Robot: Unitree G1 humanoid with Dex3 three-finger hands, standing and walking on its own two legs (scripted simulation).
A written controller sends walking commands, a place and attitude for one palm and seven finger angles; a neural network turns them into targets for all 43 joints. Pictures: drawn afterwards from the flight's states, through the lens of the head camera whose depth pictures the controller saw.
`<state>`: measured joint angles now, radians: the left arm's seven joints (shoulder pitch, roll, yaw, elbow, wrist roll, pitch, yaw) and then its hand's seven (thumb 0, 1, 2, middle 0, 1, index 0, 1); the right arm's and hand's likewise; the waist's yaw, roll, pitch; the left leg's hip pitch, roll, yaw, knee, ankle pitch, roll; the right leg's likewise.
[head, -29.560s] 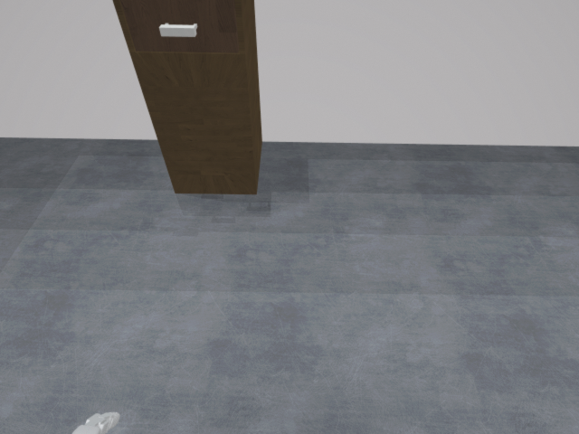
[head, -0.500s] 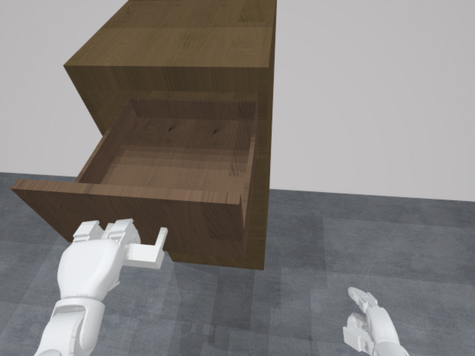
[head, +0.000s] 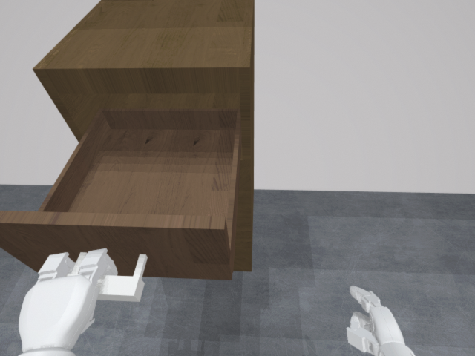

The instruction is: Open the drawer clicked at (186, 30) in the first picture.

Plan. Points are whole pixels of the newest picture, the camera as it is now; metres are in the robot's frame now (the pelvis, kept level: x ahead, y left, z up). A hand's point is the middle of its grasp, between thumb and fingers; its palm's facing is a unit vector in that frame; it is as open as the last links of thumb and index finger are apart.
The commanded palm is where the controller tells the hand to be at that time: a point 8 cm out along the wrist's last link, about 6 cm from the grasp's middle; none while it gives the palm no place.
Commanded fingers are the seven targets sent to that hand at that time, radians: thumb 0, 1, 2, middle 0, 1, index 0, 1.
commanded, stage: pull the drawer open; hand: left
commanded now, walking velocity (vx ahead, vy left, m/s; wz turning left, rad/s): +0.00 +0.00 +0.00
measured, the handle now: (107, 273) +0.22 +0.23 +0.06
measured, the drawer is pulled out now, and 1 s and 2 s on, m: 0.30 0.30 0.29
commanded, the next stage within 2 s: open the thumb to release the handle in 0.30 s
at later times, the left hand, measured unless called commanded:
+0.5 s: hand (76, 312) +0.17 +0.26 +0.03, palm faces +0.01 -0.01 -1.00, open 6.0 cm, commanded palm +0.14 +0.26 +0.09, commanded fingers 0.00 0.48 0.72 -0.37 -1.30 -0.37 -1.30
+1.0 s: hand (74, 319) +0.16 +0.26 +0.04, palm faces +0.03 -0.03 -1.00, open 13.3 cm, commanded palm +0.14 +0.25 +0.09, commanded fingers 0.00 -0.50 0.30 -0.30 -1.20 -0.30 -1.20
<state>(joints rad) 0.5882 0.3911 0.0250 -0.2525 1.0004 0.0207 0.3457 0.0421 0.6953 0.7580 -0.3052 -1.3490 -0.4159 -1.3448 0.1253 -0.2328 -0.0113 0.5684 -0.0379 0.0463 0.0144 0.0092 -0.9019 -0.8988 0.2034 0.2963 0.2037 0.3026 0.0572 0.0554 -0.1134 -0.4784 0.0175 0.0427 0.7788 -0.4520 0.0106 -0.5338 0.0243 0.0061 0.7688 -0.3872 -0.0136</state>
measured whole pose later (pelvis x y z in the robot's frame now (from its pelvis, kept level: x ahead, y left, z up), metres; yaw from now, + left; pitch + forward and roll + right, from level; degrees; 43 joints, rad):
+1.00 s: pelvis -0.02 -0.02 +0.00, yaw +2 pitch +6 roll +0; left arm 0.48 0.45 0.05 -0.17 1.00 -0.05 0.33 0.00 -0.39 0.35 -0.33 -1.21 -0.32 -1.20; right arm 0.11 -0.23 0.00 0.59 -0.03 0.05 -0.04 0.01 -0.90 -0.90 0.20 0.30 0.20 0.30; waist 0.09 0.05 -0.07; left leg -0.46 0.01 0.00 0.77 -0.42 -0.01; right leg -0.50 0.02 -0.03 0.77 -0.37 -0.03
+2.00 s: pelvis -0.01 +0.00 +0.03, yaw +3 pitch +0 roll +0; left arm 0.32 0.53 0.04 -0.29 0.89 0.03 0.09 0.00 -0.49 0.30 -0.32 -1.20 -0.41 -1.24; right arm 0.07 -0.24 0.02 0.62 0.00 0.07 -0.06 0.01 -0.90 -0.90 0.20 0.30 0.20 0.30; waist 0.12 0.10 -0.02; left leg -0.23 -0.01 -0.01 0.54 -0.32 0.01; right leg -0.27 0.00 -0.04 0.54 -0.28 -0.01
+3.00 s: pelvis -0.03 -0.02 +0.03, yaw +4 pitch -2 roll +0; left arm 0.22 0.65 0.17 -0.38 0.74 0.04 -0.10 0.00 -0.50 0.30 -0.32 -1.20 -0.32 -1.20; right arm 0.09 -0.27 0.04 0.60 0.03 0.05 -0.03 0.01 -0.90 -0.90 0.20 0.30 0.20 0.30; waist 0.11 0.12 0.01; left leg -0.19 0.00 -0.03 0.49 -0.27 -0.01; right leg -0.22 0.01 -0.06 0.48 -0.24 -0.03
